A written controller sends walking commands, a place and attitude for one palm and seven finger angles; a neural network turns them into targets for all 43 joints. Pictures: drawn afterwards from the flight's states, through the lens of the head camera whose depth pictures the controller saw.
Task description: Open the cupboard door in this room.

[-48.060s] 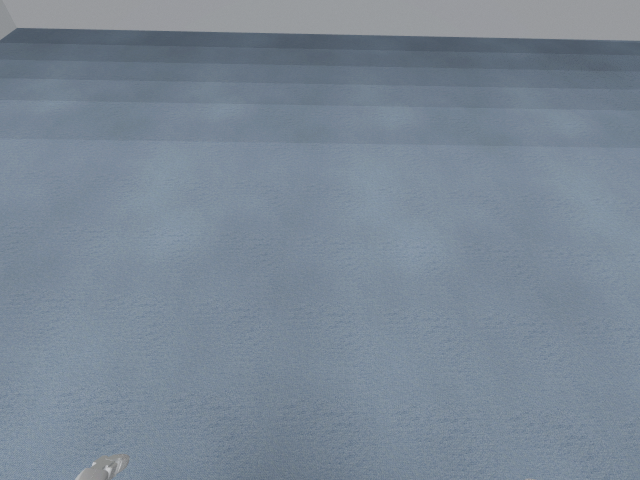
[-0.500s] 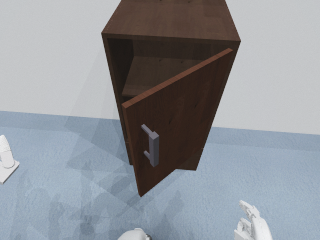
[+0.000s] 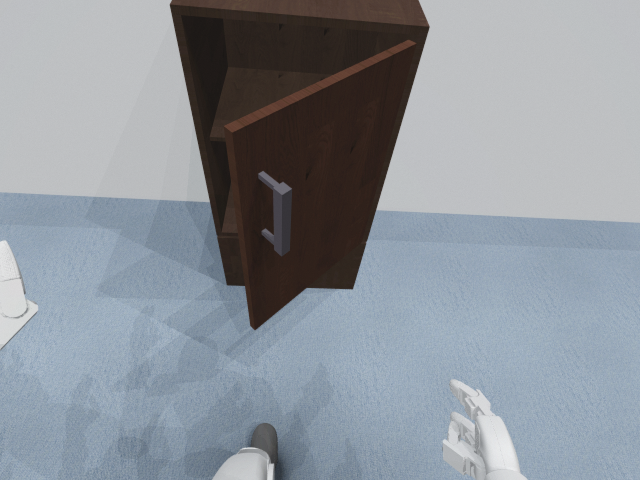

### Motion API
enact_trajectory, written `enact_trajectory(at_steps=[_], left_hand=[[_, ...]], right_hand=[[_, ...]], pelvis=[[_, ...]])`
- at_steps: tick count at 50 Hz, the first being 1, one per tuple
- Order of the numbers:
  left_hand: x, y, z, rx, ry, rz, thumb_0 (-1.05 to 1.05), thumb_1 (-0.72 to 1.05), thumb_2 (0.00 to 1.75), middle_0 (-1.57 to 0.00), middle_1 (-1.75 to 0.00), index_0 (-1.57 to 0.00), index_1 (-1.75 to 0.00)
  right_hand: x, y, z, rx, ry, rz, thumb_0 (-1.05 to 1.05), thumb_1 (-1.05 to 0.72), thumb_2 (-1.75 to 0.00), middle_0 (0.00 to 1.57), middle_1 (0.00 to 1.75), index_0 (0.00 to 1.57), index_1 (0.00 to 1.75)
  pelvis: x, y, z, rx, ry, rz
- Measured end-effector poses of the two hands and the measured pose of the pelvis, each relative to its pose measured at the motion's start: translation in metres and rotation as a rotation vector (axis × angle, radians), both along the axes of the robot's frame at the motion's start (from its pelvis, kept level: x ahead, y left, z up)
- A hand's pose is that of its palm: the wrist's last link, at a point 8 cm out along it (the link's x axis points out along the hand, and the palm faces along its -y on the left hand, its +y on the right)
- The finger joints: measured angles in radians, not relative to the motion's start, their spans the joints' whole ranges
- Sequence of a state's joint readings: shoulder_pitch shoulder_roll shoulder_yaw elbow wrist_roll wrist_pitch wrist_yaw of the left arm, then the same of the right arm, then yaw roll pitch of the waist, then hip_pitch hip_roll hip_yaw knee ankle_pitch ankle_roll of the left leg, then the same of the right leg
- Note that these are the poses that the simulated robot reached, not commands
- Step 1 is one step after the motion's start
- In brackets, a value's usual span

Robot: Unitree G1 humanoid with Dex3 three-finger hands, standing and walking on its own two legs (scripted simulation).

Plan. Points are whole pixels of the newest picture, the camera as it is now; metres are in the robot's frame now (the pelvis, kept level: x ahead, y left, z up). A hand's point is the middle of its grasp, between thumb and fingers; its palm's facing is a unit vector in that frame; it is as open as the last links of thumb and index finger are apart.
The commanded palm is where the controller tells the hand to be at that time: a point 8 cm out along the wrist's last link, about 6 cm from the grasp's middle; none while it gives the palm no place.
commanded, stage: stop stepping back and stand still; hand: left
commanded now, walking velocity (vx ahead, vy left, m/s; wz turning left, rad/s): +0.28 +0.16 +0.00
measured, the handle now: (274, 215) +0.50 +0.12 -0.01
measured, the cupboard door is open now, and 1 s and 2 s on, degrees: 45 45 45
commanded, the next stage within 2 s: let the arm hang, fingers relaxed in 1.40 s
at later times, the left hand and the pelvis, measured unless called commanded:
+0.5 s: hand (1, 468) +0.11 +0.21 +0.19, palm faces +0.36 -0.79 -0.49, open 7.4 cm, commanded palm +0.07 +0.27 +0.20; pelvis -0.09 -0.02 +0.01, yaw -3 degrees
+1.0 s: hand out of the picture +0.13 +0.26 +0.20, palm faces +0.45 -0.75 -0.49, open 7.4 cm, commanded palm +0.06 +0.30 +0.20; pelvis -0.08 +0.00 +0.01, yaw +0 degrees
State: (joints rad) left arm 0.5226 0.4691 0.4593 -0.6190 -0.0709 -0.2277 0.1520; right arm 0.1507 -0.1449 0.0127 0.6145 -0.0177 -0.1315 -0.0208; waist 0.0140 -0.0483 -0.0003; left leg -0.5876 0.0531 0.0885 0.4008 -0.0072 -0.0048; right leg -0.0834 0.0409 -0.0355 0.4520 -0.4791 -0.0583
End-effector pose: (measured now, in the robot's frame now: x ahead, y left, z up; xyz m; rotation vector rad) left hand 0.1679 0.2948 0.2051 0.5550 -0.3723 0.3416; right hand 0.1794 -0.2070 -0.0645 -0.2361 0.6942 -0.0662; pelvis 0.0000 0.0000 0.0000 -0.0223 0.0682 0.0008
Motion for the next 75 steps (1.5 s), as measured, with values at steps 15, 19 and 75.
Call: enact_trajectory(at_steps=[15,19,75], left_hand=[[-0.028,0.006,-0.001,-0.079,0.0,0.053,0.01,0.89,0.9,-0.21,-0.3,-0.21,-0.3],[-0.05,-0.018,-0.005,-0.059,0.068,0.008,0.01,0.89,0.9,-0.21,-0.3,-0.21,-0.3],[-0.082,0.019,-0.003,-0.02,0.158,0.038,0.01,0.89,0.9,-0.22,-0.3,-0.21,-0.3]], right_hand=[[-0.113,-0.046,0.001,-0.038,0.016,-0.195,0.01,-0.91,-0.9,0.2,0.3,0.2,0.3],[-0.132,-0.05,0.007,-0.009,-0.009,-0.203,0.01,-0.91,-0.9,0.2,0.3,0.2,0.3],[-0.111,-0.008,0.014,0.001,0.007,-0.133,0.01,-0.91,-0.9,0.2,0.3,0.2,0.3]], pelvis=[[-0.049,-0.001,0.009,0.034,-0.115,-0.043],[-0.065,-0.013,0.013,0.03,-0.116,-0.04],[-0.082,0.023,0.022,0.011,-0.077,-0.036]])
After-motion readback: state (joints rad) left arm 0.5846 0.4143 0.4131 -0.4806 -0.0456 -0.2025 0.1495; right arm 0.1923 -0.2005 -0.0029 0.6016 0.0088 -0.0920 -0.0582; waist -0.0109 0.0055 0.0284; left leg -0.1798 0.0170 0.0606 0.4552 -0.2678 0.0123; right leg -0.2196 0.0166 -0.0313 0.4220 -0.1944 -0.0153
